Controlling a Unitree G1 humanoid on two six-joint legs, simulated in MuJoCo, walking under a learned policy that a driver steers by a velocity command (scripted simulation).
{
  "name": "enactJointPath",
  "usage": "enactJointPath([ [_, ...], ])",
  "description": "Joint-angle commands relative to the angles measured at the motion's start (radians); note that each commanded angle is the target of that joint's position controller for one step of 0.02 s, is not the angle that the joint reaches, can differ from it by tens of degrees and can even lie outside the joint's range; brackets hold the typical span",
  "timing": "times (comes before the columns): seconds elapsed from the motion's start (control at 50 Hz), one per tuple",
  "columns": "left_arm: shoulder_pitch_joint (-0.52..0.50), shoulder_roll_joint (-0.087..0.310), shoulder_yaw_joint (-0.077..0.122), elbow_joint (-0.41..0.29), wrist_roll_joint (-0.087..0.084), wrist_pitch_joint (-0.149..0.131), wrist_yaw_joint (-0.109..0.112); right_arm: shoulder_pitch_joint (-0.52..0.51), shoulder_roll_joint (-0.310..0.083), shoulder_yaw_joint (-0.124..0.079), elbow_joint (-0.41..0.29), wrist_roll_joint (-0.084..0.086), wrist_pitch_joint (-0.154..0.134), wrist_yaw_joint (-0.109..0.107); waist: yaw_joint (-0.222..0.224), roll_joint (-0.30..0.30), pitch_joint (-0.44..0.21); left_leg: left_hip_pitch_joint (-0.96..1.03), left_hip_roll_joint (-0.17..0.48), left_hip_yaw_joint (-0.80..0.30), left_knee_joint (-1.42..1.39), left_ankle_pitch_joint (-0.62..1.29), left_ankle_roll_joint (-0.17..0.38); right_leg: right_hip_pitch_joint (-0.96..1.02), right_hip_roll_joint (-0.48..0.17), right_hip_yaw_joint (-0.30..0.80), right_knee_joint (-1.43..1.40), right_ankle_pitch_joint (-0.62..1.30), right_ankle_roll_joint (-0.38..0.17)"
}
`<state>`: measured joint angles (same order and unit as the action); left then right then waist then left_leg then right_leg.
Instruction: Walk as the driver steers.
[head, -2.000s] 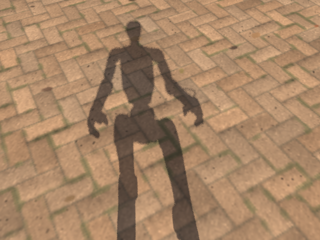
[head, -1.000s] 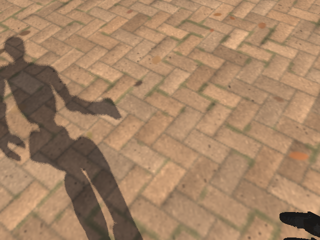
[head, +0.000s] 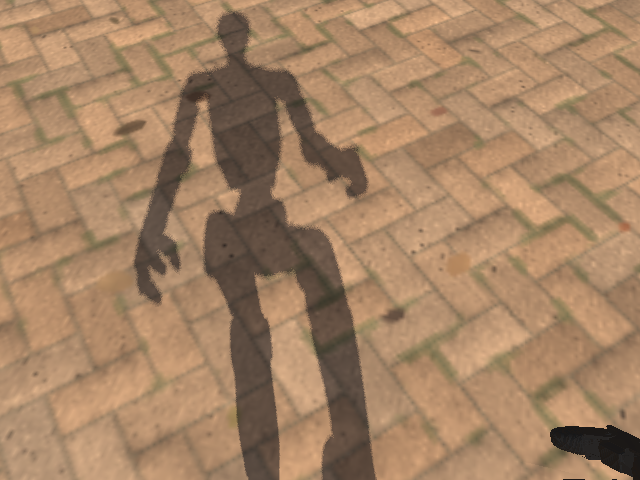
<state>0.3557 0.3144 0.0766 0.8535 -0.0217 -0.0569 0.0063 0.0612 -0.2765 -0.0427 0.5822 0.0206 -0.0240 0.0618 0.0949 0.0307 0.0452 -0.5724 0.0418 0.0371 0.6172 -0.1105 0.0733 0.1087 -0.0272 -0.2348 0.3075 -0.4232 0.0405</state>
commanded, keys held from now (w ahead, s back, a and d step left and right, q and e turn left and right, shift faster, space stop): w+q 0.10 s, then w+e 0.46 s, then e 0.44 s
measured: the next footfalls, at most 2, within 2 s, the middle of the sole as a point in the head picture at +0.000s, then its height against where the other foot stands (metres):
left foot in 0.02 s outside the picture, level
right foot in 0.56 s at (415, 458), level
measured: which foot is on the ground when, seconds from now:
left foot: up 0.00-0.00, down 0.02-0.56, up 0.58-1.00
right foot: down 0.00-0.04, up 0.06-0.54, down 0.56-1.00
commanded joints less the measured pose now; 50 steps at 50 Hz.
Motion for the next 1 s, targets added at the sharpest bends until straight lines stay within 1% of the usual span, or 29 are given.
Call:
enactJointPath([
  [0.02, -0.050, 0.196, 0.041, -0.071, -0.006, 0.004, 0.017, 0.281, -0.196, -0.094, -0.006, 0.002, 0.003, -0.016, -0.230, -0.083, -0.174, 0.467, -0.110, 0.048, -0.067, -0.013, 0.092, -0.168, -0.197, 0.026, 0.448, 1.051, -0.100],
  [0.04, 0.000, 0.104, 0.010, -0.103, 0.031, -0.005, 0.014, 0.376, -0.291, -0.119, 0.014, 0.007, 0.014, -0.039, -0.222, 0.111, -0.263, 0.802, 0.099, -0.293, -0.081, -0.035, 0.186, -0.516, -0.112, 0.021, 0.796, 0.460, -0.049],
  [0.06, 0.019, 0.050, -0.019, -0.151, 0.037, -0.038, 0.000, 0.334, -0.329, -0.112, -0.025, 0.008, -0.002, -0.035, -0.156, 0.240, -0.417, 0.988, 0.300, -0.857, -0.257, -0.222, 0.362, -0.807, 0.076, 0.217, 1.070, -0.171, -0.015],
  [0.08, -0.094, 0.149, 0.006, -0.167, 0.002, -0.064, -0.014, 0.336, -0.238, -0.086, -0.025, 0.001, -0.015, -0.027, -0.221, 0.099, -0.378, 0.955, 0.282, -0.800, -0.316, -0.270, 0.306, -0.908, 0.014, 0.345, 1.099, -0.112, -0.031],
  [0.1, -0.150, 0.146, 0.002, -0.191, -0.019, -0.078, -0.020, 0.307, -0.206, -0.075, -0.015, -0.005, -0.025, -0.027, -0.202, 0.070, -0.238, 0.821, 0.245, -0.654, -0.323, -0.218, 0.267, -0.930, -0.021, 0.325, 1.042, -0.028, -0.049],
  [0.12, -0.134, 0.125, -0.004, -0.170, -0.006, -0.080, -0.013, 0.238, -0.171, -0.064, -0.011, -0.007, -0.030, -0.029, -0.146, -0.024, -0.160, 0.667, 0.207, -0.524, -0.327, -0.102, 0.229, -0.877, -0.073, 0.313, 0.946, 0.047, -0.048],
  [0.14, -0.113, 0.128, 0.001, -0.150, 0.011, -0.071, -0.009, 0.184, -0.128, -0.050, -0.018, -0.016, -0.035, -0.032, -0.112, -0.009, -0.127, 0.560, 0.178, -0.434, -0.338, 0.031, 0.209, -0.806, -0.108, 0.311, 0.869, 0.094, -0.041],
  [0.16, -0.083, 0.125, 0.002, -0.134, 0.013, -0.056, -0.012, 0.156, -0.112, -0.041, -0.022, -0.027, -0.039, -0.034, -0.086, 0.019, -0.115, 0.484, 0.160, -0.387, -0.362, 0.109, 0.203, -0.742, -0.124, 0.309, 0.850, 0.123, -0.033],
  [0.2, -0.051, 0.095, -0.003, -0.111, 0.016, -0.031, -0.012, 0.154, -0.120, -0.041, 0.004, -0.028, -0.054, -0.035, -0.072, 0.024, -0.107, 0.404, 0.153, -0.307, -0.401, 0.224, 0.213, -0.694, -0.126, 0.287, 0.814, 0.163, -0.009],
  [0.24, -0.100, 0.074, -0.011, -0.123, 0.016, -0.016, -0.007, 0.174, -0.140, -0.045, 0.035, -0.029, -0.066, -0.040, -0.083, 0.018, -0.064, 0.378, 0.146, -0.231, -0.440, 0.245, 0.204, -0.736, -0.131, 0.285, 0.734, 0.257, 0.009],
  [0.34, -0.228, 0.041, -0.024, -0.147, 0.004, -0.024, -0.023, 0.202, -0.148, -0.041, 0.089, -0.032, -0.072, -0.052, -0.141, 0.020, -0.002, 0.407, 0.112, -0.081, -0.488, 0.153, 0.133, -0.734, -0.096, 0.270, 0.434, 0.567, -0.009],
  [0.4, -0.295, 0.037, -0.028, -0.176, -0.005, -0.027, -0.039, 0.241, -0.164, -0.047, 0.131, -0.028, -0.070, -0.053, -0.174, 0.010, 0.033, 0.496, 0.157, -0.052, -0.497, 0.134, 0.127, -0.759, -0.071, 0.273, 0.335, 0.585, -0.031],
  [0.44, -0.328, 0.037, -0.029, -0.198, -0.003, -0.027, -0.052, 0.259, -0.165, -0.051, 0.155, -0.022, -0.060, -0.055, -0.184, 0.003, 0.046, 0.593, 0.188, -0.038, -0.468, 0.172, 0.120, -0.808, -0.059, 0.275, 0.292, 0.532, -0.053],
  [0.48, -0.340, 0.039, -0.028, -0.220, 0.002, -0.028, -0.066, 0.263, -0.173, -0.057, 0.170, -0.015, -0.045, -0.061, -0.177, 0.009, 0.042, 0.675, 0.214, -0.027, -0.414, 0.279, 0.103, -0.828, -0.044, 0.256, 0.269, 0.435, -0.080],
  [0.52, -0.295, 0.061, -0.018, -0.228, 0.007, -0.024, -0.073, 0.239, -0.196, -0.064, 0.168, -0.012, -0.030, -0.072, -0.139, 0.038, -0.007, 0.709, 0.212, 0.005, -0.299, 0.586, 0.075, -0.738, 0.005, 0.199, 0.265, 0.322, -0.115],
  [0.54, -0.221, 0.090, -0.001, -0.218, 0.009, -0.019, -0.070, 0.229, -0.208, -0.067, 0.163, -0.013, -0.021, -0.079, -0.096, 0.053, -0.067, 0.708, 0.198, 0.026, -0.182, 0.766, 0.058, -0.628, 0.046, 0.164, 0.269, 0.281, -0.137],
  [0.56, -0.082, 0.134, 0.025, -0.187, 0.008, -0.016, -0.063, 0.218, -0.201, -0.062, 0.157, -0.013, -0.012, -0.088, -0.019, 0.034, -0.149, 0.641, 0.158, 0.071, 0.018, 0.827, 0.024, -0.423, 0.089, 0.149, 0.230, 0.320, -0.169],
  [0.58, 0.066, 0.219, 0.053, -0.169, 0.011, -0.010, -0.048, 0.235, -0.169, -0.045, 0.131, -0.031, -0.017, -0.099, 0.036, -0.074, -0.260, 0.414, 0.107, 0.089, 0.331, 0.560, -0.026, -0.121, -0.046, 0.365, 0.228, 0.458, -0.235],
  [0.6, 0.056, 0.294, 0.064, -0.181, 0.010, -0.015, -0.047, 0.361, -0.043, -0.004, 0.098, -0.056, -0.042, -0.078, -0.072, -0.322, -0.377, -0.027, -0.131, 0.015, 0.695, -0.417, -0.104, 0.231, -0.299, 0.908, 0.161, 0.443, -0.440],
  [0.62, 0.080, 0.193, 0.038, -0.201, 0.010, -0.015, -0.043, 0.280, -0.132, -0.016, 0.111, -0.034, -0.071, -0.062, 0.007, -0.197, -0.452, -0.111, -0.110, -0.160, 0.796, -0.502, -0.095, 0.282, -0.308, 0.981, 0.089, 0.505, -0.431],
  [0.64, 0.024, 0.162, 0.027, -0.212, 0.017, -0.014, -0.038, 0.189, -0.165, -0.023, 0.076, -0.002, -0.086, -0.053, 0.012, -0.146, -0.327, -0.162, -0.062, -0.163, 0.784, -0.434, -0.083, 0.190, -0.280, 0.813, 0.089, 0.641, -0.390],
  [0.66, -0.033, 0.149, 0.025, -0.223, 0.011, -0.011, -0.034, 0.149, -0.157, -0.019, 0.067, -0.009, -0.092, -0.059, -0.016, -0.038, -0.240, -0.151, -0.020, -0.144, 0.718, -0.371, -0.083, 0.055, -0.240, 0.700, 0.093, 0.762, -0.362],
  [0.68, -0.081, 0.137, 0.022, -0.235, 0.007, -0.004, -0.029, 0.127, -0.164, -0.025, 0.062, -0.028, -0.087, -0.067, -0.045, 0.001, -0.168, -0.123, 0.004, -0.129, 0.652, -0.336, -0.095, -0.074, -0.213, 0.633, 0.077, 0.845, -0.348],
  [0.7, -0.106, 0.127, 0.017, -0.245, 0.018, 0.001, -0.023, 0.136, -0.167, -0.030, 0.057, -0.033, -0.073, -0.071, -0.079, -0.024, -0.149, -0.053, 0.019, -0.133, 0.619, -0.314, -0.103, -0.176, -0.188, 0.596, 0.053, 0.895, -0.344],
  [0.74, -0.145, 0.131, 0.019, -0.251, 0.024, 0.008, -0.016, 0.187, -0.138, -0.024, 0.069, -0.033, -0.047, -0.079, -0.120, -0.059, -0.132, -0.001, 0.012, -0.118, 0.532, -0.294, -0.135, -0.284, -0.153, 0.543, 0.025, 0.953, -0.344],
  [0.8, -0.148, 0.165, 0.030, -0.241, 0.016, 0.023, 0.002, 0.178, -0.109, -0.014, 0.073, -0.039, -0.027, -0.092, -0.124, -0.081, -0.150, 0.029, -0.021, -0.096, 0.356, -0.192, -0.176, -0.347, -0.108, 0.484, 0.038, 0.987, -0.319],
  [0.84, -0.146, 0.166, 0.032, -0.235, 0.005, 0.043, 0.015, 0.139, -0.104, -0.013, 0.070, -0.038, -0.021, -0.092, -0.110, -0.101, -0.179, 0.066, -0.043, -0.099, 0.257, -0.079, -0.184, -0.356, -0.076, 0.473, 0.062, 0.915, -0.279],
  [0.94, -0.128, 0.158, 0.032, -0.230, 0.004, 0.081, 0.034, 0.013, -0.109, -0.016, 0.039, -0.026, -0.022, -0.079, -0.068, -0.139, -0.165, 0.077, -0.078, -0.139, 0.068, -0.034, -0.174, -0.308, -0.076, 0.585, 0.114, 0.688, -0.235],
  [1.0, -0.150, 0.149, 0.030, -0.244, 0.003, 0.089, 0.035, 0.023, -0.133, -0.031, 0.039, -0.025, -0.036, -0.071, -0.085, -0.173, -0.147, 0.128, -0.086, -0.160, -0.069, -0.070, -0.144, -0.262, -0.077, 0.684, 0.171, 0.605, -0.216],
])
